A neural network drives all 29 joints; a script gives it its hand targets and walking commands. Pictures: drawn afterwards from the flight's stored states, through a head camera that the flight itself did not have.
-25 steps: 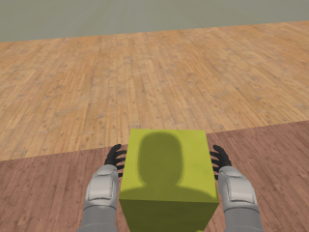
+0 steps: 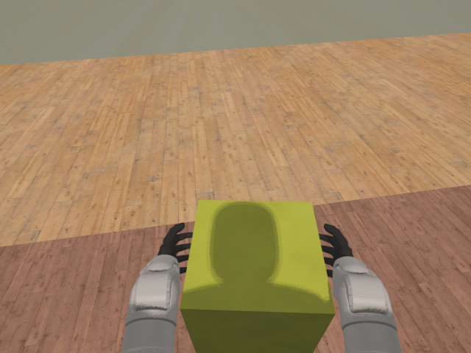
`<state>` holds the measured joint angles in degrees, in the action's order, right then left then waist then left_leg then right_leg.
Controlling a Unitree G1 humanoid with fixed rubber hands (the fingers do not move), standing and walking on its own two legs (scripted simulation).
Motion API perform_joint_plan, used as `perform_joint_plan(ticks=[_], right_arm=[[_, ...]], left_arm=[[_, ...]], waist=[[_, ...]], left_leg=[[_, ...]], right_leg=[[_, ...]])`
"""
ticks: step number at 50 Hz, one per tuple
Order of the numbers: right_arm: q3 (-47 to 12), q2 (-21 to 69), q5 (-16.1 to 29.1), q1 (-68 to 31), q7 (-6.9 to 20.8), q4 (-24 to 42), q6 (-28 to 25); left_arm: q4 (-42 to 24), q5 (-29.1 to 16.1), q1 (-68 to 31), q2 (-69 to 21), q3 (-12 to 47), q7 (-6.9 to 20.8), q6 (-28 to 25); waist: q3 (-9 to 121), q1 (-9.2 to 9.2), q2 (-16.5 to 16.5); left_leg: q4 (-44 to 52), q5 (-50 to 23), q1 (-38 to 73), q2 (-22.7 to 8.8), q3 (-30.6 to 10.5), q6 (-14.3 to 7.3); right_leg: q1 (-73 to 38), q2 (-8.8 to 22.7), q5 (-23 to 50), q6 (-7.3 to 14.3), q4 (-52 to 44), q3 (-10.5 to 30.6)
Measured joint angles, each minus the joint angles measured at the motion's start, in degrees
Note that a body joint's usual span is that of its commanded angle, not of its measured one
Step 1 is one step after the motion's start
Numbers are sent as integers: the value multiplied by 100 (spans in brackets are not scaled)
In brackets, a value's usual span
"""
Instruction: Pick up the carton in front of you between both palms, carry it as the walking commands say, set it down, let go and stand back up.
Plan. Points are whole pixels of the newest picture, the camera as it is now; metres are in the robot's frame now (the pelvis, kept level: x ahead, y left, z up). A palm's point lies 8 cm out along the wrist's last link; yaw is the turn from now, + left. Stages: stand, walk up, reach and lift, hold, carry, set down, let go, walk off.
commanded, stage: hold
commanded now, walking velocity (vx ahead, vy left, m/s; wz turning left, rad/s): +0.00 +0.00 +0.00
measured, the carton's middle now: (253, 283) +0.29 +0.00 -0.02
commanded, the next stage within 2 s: carry in 0.06 s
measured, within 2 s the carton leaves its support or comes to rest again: neither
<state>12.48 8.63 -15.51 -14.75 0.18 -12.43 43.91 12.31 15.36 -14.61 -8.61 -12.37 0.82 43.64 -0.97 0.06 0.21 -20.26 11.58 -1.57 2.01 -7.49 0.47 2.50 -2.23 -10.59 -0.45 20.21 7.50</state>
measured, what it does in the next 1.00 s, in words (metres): walks ahead: right foot, then left foot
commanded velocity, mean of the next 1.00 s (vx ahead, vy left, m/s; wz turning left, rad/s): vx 0.49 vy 0.00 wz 0.00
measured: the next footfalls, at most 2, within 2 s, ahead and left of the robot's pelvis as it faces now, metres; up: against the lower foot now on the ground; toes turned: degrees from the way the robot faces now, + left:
right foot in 0.48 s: +0.15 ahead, -0.09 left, +0.00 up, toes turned -7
left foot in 0.82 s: +0.45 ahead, +0.14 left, +0.00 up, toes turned +12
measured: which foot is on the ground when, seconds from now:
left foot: down 0.00-0.48, up 0.50-0.80, down 0.82-1.00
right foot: down 0.00-0.30, up 0.32-0.46, down 0.48-0.84, up 0.86-1.00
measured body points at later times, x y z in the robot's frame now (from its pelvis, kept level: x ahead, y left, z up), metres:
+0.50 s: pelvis +0.12 +0.01 -0.02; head +0.10 +0.00 +0.43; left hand +0.39 +0.16 +0.07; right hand +0.39 -0.15 +0.07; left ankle +0.01 +0.13 -0.74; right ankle +0.12 -0.08 -0.75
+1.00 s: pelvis +0.40 +0.07 +0.00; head +0.41 +0.08 +0.45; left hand +0.67 +0.21 +0.07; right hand +0.65 -0.09 +0.07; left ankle +0.41 +0.13 -0.75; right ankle +0.33 -0.06 -0.66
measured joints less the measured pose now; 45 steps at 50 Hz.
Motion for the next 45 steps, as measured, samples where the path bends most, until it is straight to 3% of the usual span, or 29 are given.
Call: perform_joint_plan(ticks=[4, 9, 12, 16, 20, 23, 25, 28, 30, 32, 38, 41, 43, 45], right_arm=[[-23, -7, 20, 24, -4, 38, 25], [-158, -46, 219, 205, -86, 462, 190], [-238, -62, 412, 291, -173, 963, 401], [-402, -72, 640, 362, -290, 1492, 858], [-680, -89, 802, 501, -469, 2075, 1388], [-747, -116, 938, 739, -559, 2786, 1755], [-701, -135, 1026, 934, -602, 3269, 1942], [-675, -140, 1147, 1231, -667, 3641, 2195], [-733, -138, 1206, 1314, -677, 3743, 2348], [-801, -137, 1242, 1332, -684, 3827, 2444], [-887, -136, 1231, 1269, -707, 4107, 2551], [-885, -135, 1224, 1158, -713, 4147, 2628], [-916, -132, 1204, 1039, -723, 3948, 2616], [-906, -130, 1201, 1014, -738, 3825, 2653]], left_arm=[[-48, -29, 24, 7, 25, -16, 37], [-446, -201, 186, 40, 224, -115, 201], [-930, -356, 243, 47, 360, -219, 427], [-1615, -591, 414, 90, 424, -344, 934], [-2323, -903, 674, 152, 463, -514, 1456], [-2867, -1053, 799, 114, 573, -601, 1767], [-3119, -1103, 834, 116, 759, -639, 1906], [-3363, -1117, 1049, 129, 1001, -711, 2134], [-3617, -1146, 1255, 130, 1031, -771, 2309], [-3855, -1167, 1375, 127, 1011, -807, 2446], [-4191, -1270, 1279, 132, 938, -883, 2631], [-4258, -1298, 1176, 136, 880, -897, 2721], [-4163, -1319, 1096, 139, 755, -899, 2759], [-4047, -1319, 1049, 135, 708, -899, 2820]], waist=[[176, -12, -9], [650, -36, -9], [808, -45, -41], [1043, -6, -184], [1121, 26, 46], [1024, -19, 201], [996, -94, 269], [1049, -65, 85], [1041, -9, -43], [1008, 71, -124], [897, 247, -200], [836, 242, -237], [797, 121, -286], [692, 30, -215]], left_leg=[[-209, 90, -282, 10, 18, 2], [-869, 974, -1016, -145, 318, -6], [-1131, 935, -1292, -217, 511, -29], [-1006, 695, -1235, -199, 828, -12], [-746, 903, -1024, -364, 911, -45], [-608, 1013, -814, -509, 850, 26], [-1195, 1316, -963, -600, 831, 44], [-3019, 1674, -1813, -511, 1055, -32], [-3549, 1617, -2325, -486, 1245, -78], [-3340, 1291, -2691, -509, 1393, -69], [-1460, 62, -3027, -501, 1762, -101], [-919, -389, -2654, -383, 2114, -281], [-1393, -298, -2660, -347, 2228, -554], [-1360, 69, -2435, -344, 2241, -655]], right_leg=[[279, 8, -101, -7, 216, -44], [926, 152, -774, 29, 725, -375], [1145, 246, -515, -19, 888, -482], [1370, 460, -1079, -14, 1416, -537], [1841, 400, -1728, 30, 1944, -1136], [1826, 218, -1079, 57, 1102, -1564], [1626, 160, -299, 245, 761, -1756], [1398, 265, -641, 330, 762, -1809], [1093, 332, -709, 267, 445, -1762], [732, 384, -656, 185, 47, -1709], [-212, 552, -1066, -56, -359, -1628], [-363, 777, -1798, -213, 496, -1577], [268, 942, -1819, -147, 2196, -1381], [1153, 813, -1618, -19, 3843, -1082]])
